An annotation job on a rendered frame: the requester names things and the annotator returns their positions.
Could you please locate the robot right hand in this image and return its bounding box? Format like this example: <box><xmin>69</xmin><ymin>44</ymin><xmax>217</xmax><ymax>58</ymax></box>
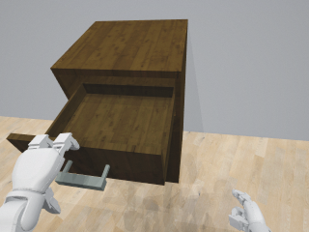
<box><xmin>228</xmin><ymin>189</ymin><xmax>266</xmax><ymax>232</ymax></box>

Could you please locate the cabinet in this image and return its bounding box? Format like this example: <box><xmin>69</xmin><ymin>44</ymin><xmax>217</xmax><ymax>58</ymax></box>
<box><xmin>50</xmin><ymin>19</ymin><xmax>188</xmax><ymax>184</ymax></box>

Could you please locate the right robot forearm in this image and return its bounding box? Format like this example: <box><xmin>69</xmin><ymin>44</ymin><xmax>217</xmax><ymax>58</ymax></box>
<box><xmin>248</xmin><ymin>222</ymin><xmax>272</xmax><ymax>232</ymax></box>

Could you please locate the left robot forearm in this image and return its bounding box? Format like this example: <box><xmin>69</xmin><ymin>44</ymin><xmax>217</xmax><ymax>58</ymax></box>
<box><xmin>0</xmin><ymin>189</ymin><xmax>45</xmax><ymax>232</ymax></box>

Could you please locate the drawer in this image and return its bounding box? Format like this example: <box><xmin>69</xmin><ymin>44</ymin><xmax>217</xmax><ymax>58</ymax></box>
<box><xmin>6</xmin><ymin>82</ymin><xmax>176</xmax><ymax>186</ymax></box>

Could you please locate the handle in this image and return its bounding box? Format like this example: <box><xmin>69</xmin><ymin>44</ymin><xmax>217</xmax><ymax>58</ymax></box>
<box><xmin>54</xmin><ymin>160</ymin><xmax>110</xmax><ymax>191</ymax></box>

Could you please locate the robot left hand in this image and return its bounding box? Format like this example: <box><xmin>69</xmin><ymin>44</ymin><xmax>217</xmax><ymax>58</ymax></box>
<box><xmin>12</xmin><ymin>132</ymin><xmax>80</xmax><ymax>215</ymax></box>

